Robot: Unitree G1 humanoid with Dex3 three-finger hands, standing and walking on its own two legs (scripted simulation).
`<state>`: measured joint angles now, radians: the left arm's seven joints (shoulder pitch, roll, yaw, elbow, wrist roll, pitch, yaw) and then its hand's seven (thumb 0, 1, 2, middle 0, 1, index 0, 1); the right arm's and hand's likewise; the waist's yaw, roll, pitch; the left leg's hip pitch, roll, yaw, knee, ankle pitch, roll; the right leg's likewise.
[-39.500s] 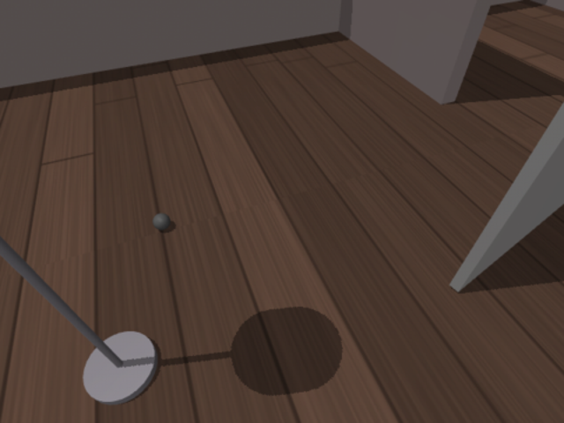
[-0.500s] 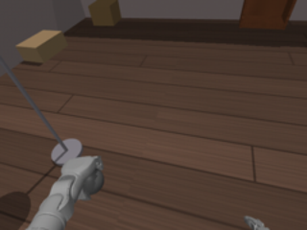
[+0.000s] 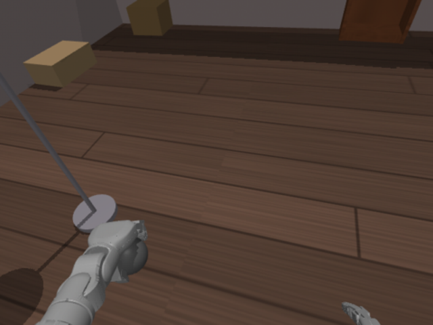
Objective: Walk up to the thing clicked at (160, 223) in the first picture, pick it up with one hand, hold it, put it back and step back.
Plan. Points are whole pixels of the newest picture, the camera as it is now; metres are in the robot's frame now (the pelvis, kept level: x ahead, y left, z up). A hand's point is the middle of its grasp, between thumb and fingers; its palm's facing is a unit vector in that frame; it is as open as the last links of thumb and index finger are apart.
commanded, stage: hold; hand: left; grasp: from above
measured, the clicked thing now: (129, 255) +0.31 +0.22 -0.06
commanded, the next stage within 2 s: crouch in 0.08 s
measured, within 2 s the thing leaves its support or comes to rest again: neither
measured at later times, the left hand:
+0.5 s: hand (127, 263) +0.30 +0.22 -0.07, palm faces -0.48 -0.03 -0.88, open 10.6 cm
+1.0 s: hand (155, 266) +0.39 +0.23 -0.31, palm faces -0.42 +0.02 -0.91, open 10.5 cm
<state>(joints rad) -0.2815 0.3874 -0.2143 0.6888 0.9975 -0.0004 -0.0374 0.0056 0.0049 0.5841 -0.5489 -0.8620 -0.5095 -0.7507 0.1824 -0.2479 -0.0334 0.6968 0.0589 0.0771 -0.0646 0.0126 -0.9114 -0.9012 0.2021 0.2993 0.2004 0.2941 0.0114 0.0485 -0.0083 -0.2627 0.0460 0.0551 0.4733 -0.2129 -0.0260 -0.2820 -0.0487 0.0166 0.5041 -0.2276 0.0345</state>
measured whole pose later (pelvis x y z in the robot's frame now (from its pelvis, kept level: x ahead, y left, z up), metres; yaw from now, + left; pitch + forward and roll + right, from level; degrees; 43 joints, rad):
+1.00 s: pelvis -0.04 +0.01 -0.19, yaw +0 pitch +31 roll -2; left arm -0.79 0.46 -0.05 1.29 1.16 -0.02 0.34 0.00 -0.01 0.56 -0.59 -0.83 -0.55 -0.74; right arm 0.28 -0.24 -0.06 0.75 -0.05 0.00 -0.02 0.01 -0.91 -0.90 0.20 0.30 0.20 0.29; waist -0.18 0.05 -0.18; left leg -1.54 0.06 -0.03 1.57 -0.57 -0.01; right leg -1.51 -0.03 0.01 1.53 -0.56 0.05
